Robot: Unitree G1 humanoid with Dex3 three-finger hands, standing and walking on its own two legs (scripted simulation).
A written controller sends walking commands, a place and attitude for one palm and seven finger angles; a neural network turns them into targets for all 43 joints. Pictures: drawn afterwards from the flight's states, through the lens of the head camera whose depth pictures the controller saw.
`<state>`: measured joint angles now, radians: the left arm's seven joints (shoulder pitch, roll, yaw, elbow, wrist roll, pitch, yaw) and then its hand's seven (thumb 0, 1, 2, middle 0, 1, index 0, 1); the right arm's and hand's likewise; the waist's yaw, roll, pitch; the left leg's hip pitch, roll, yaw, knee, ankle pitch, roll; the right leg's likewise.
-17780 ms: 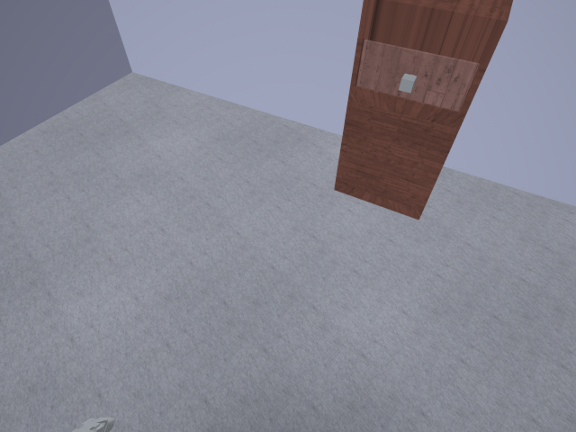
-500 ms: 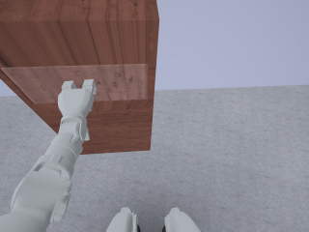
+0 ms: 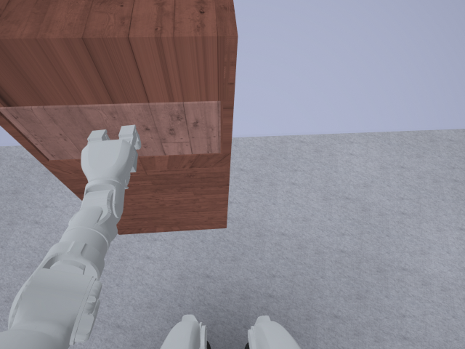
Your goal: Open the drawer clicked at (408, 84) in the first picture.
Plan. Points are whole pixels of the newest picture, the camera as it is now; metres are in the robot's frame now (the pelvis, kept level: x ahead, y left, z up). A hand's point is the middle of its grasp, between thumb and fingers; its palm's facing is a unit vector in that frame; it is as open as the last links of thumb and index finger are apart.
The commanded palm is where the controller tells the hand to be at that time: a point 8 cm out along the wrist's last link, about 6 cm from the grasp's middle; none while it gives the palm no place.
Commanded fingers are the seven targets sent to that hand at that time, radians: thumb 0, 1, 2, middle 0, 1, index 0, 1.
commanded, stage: close the thumb around the handle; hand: left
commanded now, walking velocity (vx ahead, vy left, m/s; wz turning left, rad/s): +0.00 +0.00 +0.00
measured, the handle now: (124, 149) +0.49 +0.20 -0.03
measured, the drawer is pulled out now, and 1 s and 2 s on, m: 0.00 0.07 0.19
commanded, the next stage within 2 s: pull the drawer open in 0.16 s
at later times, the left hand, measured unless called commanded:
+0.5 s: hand (120, 180) +0.43 +0.21 -0.04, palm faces -0.04 -0.07 -1.00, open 8.1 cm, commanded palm +0.39 +0.20 +0.02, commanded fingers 0.00 0.90 0.90 -0.40 -1.35 -0.40 -1.35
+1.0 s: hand (116, 210) +0.37 +0.20 -0.04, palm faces -0.03 -0.07 -1.00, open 8.0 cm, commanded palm +0.33 +0.20 +0.02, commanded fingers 0.00 0.90 0.90 -0.40 -1.35 -0.40 -1.35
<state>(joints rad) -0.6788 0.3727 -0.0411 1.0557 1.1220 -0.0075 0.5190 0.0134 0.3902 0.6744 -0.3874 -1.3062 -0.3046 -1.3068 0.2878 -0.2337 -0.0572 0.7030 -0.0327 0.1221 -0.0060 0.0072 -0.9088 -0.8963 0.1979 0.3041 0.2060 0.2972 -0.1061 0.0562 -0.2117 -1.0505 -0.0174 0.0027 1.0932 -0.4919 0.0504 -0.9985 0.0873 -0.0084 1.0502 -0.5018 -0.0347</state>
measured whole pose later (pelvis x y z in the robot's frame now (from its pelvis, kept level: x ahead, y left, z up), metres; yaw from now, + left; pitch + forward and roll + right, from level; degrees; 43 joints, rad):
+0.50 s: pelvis +0.01 +0.01 +0.01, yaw -1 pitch +25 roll -2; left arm -0.55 0.34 -0.02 0.94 1.12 0.00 0.53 0.04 0.43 0.68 -0.41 -1.34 -0.25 -1.35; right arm 0.29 -0.22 -0.07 0.69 -0.03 0.15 0.01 0.01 -0.91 -0.90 0.20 0.30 0.21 0.30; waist -0.09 0.06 -0.21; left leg -0.99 -0.01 0.03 1.06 -0.50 0.06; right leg -0.95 0.09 0.02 1.02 -0.50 -0.02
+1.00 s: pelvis +0.02 +0.01 +0.01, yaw -1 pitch +21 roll -2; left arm -0.28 0.27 -0.10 0.70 1.14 0.05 0.56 0.04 0.43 0.69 -0.41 -1.35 -0.26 -1.35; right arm 0.21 -0.22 -0.06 0.63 -0.03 0.15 0.00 0.01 -0.91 -0.90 0.20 0.30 0.21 0.30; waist -0.04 0.05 -0.21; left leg -0.89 -0.02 0.02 1.03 -0.50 0.06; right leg -0.85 0.08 0.02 0.98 -0.51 -0.02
